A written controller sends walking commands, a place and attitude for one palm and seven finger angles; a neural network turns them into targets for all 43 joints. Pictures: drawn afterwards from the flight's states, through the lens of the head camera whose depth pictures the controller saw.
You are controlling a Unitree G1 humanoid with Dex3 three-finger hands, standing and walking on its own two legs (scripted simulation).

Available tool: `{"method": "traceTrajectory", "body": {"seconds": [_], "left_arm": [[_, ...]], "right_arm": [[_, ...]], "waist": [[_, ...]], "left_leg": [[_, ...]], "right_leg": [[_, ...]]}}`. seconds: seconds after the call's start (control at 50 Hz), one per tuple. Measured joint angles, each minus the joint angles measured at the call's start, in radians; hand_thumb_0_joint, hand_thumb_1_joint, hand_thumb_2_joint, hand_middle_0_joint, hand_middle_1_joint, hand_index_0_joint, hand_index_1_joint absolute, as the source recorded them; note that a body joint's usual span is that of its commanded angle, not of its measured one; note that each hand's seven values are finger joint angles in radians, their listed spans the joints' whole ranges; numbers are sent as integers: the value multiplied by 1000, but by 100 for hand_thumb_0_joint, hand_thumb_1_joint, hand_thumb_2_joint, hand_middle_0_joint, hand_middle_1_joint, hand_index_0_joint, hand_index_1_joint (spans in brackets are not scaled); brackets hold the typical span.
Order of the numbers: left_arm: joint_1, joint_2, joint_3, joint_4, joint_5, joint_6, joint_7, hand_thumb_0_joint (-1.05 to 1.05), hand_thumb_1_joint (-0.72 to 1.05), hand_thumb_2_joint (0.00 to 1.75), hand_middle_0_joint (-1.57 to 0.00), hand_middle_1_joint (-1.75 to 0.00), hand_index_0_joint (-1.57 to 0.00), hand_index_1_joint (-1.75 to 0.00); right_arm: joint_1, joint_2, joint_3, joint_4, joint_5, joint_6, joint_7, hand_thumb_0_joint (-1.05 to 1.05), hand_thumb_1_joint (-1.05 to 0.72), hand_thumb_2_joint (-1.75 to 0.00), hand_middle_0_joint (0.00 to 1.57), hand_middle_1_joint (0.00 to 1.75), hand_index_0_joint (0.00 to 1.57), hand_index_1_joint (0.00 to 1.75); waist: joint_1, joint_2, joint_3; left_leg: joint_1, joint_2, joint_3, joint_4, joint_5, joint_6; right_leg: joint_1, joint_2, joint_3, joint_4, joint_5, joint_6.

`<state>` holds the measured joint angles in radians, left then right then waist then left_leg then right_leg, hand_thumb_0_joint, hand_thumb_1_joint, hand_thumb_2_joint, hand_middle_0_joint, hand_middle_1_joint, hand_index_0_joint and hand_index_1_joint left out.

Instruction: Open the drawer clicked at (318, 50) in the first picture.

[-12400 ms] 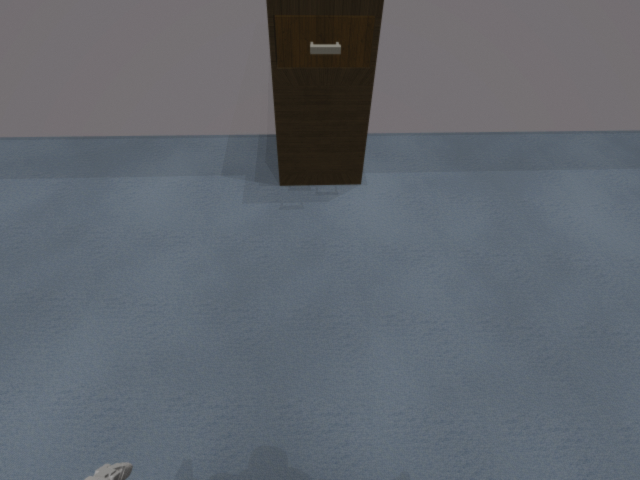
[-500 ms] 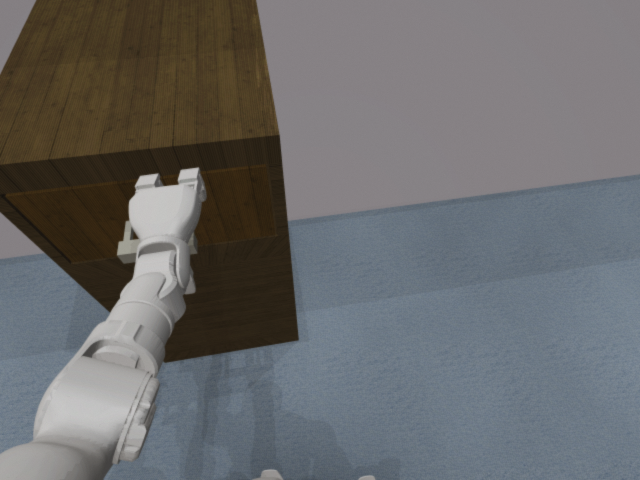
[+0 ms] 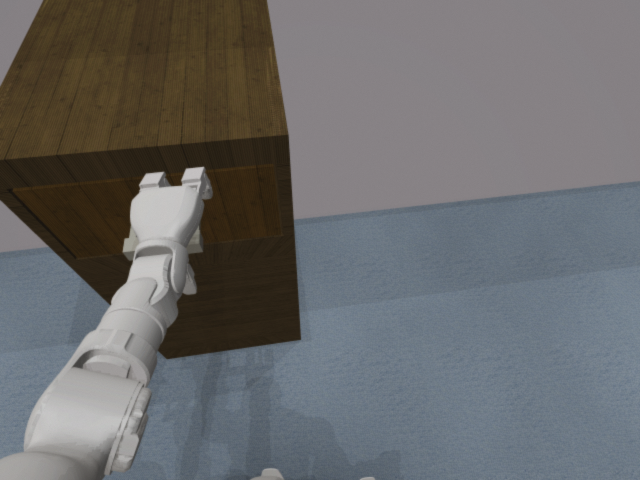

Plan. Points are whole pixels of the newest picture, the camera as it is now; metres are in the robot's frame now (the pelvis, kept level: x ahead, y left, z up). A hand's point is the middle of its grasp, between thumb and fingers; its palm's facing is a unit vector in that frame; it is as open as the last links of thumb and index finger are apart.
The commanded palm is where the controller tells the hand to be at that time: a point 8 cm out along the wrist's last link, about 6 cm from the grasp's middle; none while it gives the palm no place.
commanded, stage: move the hooked fingers above the handle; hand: left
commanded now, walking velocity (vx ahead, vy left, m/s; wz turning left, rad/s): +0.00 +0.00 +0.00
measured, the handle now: (165, 233) +0.49 +0.24 -0.05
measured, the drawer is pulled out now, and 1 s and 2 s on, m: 0.00 0.00 0.00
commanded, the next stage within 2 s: none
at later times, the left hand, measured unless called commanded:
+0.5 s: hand (185, 237) +0.44 +0.18 +0.01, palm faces +0.01 -0.09 -1.00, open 13.8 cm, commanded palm +0.42 +0.20 +0.08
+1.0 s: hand (172, 248) +0.43 +0.20 +0.00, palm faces -0.06 -0.08 -0.99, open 13.8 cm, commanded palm +0.42 +0.20 +0.07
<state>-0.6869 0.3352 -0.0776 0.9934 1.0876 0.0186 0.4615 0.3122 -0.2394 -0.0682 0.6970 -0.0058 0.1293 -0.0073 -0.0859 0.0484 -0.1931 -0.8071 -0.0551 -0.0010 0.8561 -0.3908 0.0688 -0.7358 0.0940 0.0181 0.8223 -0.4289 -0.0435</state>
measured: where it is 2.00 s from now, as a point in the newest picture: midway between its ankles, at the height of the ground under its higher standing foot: outside the picture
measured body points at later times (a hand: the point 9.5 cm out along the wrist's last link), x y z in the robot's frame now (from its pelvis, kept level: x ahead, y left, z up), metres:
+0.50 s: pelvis +0.00 +0.01 +0.00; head +0.08 +0.01 +0.45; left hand +0.43 +0.19 +0.06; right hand +0.07 -0.27 -0.12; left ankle +0.00 +0.07 -0.69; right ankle -0.03 -0.10 -0.69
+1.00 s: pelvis +0.00 +0.00 +0.01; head +0.07 +0.01 +0.45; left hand +0.43 +0.20 +0.06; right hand +0.03 -0.27 -0.12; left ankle +0.00 +0.07 -0.69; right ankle -0.03 -0.10 -0.69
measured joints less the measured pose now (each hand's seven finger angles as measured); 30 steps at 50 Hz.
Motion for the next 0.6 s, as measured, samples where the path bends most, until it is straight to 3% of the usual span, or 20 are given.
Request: {"method": "traceTrajectory", "body": {"seconds": [0.12, 0.22, 0.36, 0.42, 0.48, 0.56, 0.6], "left_arm": [[24, -17, 19, 5, -9, 80, 2, 0, -49, 30, -37, -123, -34, -122], [41, 5, -3, 6, -38, 117, -55, 0, -49, 30, -34, -121, -34, -121], [59, 9, -69, -37, -52, 37, -131, 0, -49, 30, -32, -120, -32, -121], [64, -2, -68, -67, -32, -21, -112, 0, -49, 30, -32, -120, -32, -120], [50, -12, -49, -75, -2, -50, -54, 0, -49, 30, -32, -120, -32, -120], [19, -11, -4, -48, 15, -16, 24, 0, -49, 30, -34, -121, -32, -120], [6, -21, -13, -19, 12, 35, 41, 0, -49, 30, -37, -124, -32, -120]], "right_arm": [[-13, 10, 12, -12, 7, 31, 8, 0, -91, -89, 20, 30, 20, 30], [-5, 22, 21, -25, 20, 41, -1, 0, -91, -89, 20, 30, 20, 30], [1, 14, 15, -31, 21, 28, -14, 0, -90, -89, 21, 30, 20, 30], [-6, 6, 4, -29, 14, 18, -15, 0, -90, -89, 21, 30, 20, 30], [-18, -2, -4, -22, 4, 10, -10, 0, -90, -89, 20, 30, 20, 30], [-36, -4, -2, -10, -7, 20, -1, 0, -91, -89, 20, 30, 20, 30], [-38, -2, 4, -7, -2, 32, 3, 0, -91, -89, 20, 30, 20, 30]], "waist": [[6, 13, -5], [14, 9, 3], [23, -9, 22], [22, -11, 21], [18, -7, 14], [14, 3, 3], [14, 9, 2]], "left_leg": [[46, 5, 18, -32, 2, 4], [104, 3, 18, -78, 16, 4], [119, -6, -5, -86, 25, 4], [89, -9, -8, -60, 18, 5], [47, -10, -5, -26, 7, 6], [10, -6, 8, 5, -5, 8], [12, -3, 14, 3, -4, 10]], "right_leg": [[39, 3, 22, -28, 8, 4], [96, 1, 26, -73, 22, 4], [123, -7, 4, -91, 27, 3], [94, -9, -2, -66, 18, 4], [52, -10, -4, -29, 5, 6], [8, -6, 7, 8, -6, 8], [9, -4, 12, 7, -4, 10]]}}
